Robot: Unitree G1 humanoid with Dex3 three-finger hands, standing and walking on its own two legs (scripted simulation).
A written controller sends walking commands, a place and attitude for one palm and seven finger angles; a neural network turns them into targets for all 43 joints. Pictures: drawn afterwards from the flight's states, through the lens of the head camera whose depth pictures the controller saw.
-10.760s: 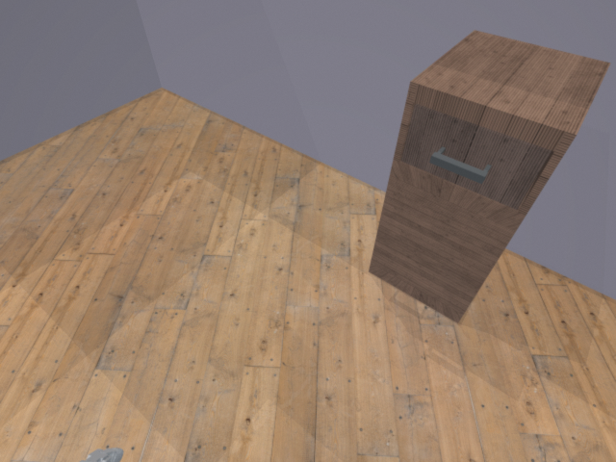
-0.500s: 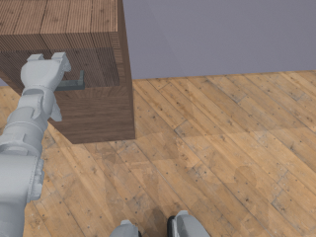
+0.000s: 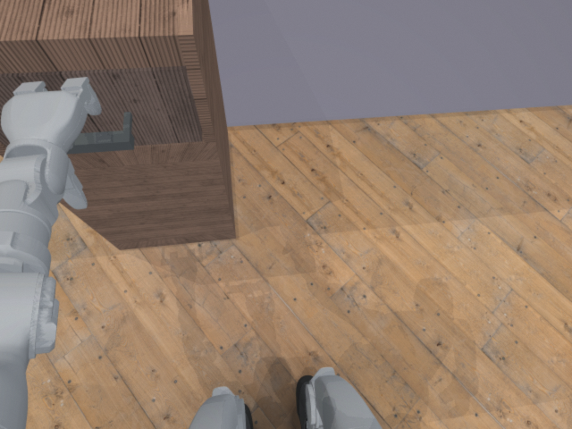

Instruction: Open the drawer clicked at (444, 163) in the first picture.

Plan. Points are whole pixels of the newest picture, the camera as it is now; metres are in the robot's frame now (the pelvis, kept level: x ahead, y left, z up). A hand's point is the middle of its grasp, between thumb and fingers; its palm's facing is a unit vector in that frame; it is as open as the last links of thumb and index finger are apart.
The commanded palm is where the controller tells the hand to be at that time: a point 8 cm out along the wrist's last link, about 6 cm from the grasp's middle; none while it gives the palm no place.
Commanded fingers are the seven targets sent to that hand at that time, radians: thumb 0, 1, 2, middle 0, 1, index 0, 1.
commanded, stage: lower the fingers behind the handle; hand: left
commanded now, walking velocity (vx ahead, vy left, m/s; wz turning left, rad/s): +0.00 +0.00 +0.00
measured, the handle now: (87, 131) +0.58 +0.27 -0.05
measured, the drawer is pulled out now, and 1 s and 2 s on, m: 0.00 0.00 0.00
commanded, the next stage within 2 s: close the thumb around the handle in 1.52 s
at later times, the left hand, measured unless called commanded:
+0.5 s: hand (79, 160) +0.52 +0.27 -0.03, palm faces -0.10 -0.04 -0.99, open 13.8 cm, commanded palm +0.52 +0.25 +0.02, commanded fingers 0.00 -0.50 0.30 -0.30 -1.20 -0.30 -1.20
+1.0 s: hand (92, 169) +0.52 +0.27 -0.06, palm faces -0.09 -0.03 -1.00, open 13.8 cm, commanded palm +0.52 +0.24 -0.01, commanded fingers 0.00 -0.50 0.30 -0.30 -1.20 -0.30 -1.20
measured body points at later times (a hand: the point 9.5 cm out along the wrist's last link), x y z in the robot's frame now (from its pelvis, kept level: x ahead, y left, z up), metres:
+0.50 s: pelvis -0.01 +0.01 -0.02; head +0.16 +0.04 +0.39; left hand +0.52 +0.27 +0.02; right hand -0.02 -0.26 -0.14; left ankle -0.03 +0.09 -0.68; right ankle +0.02 -0.11 -0.68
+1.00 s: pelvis -0.02 +0.01 -0.05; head +0.17 +0.03 +0.36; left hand +0.52 +0.26 -0.01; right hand -0.05 -0.26 -0.16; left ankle -0.03 +0.09 -0.68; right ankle +0.02 -0.11 -0.68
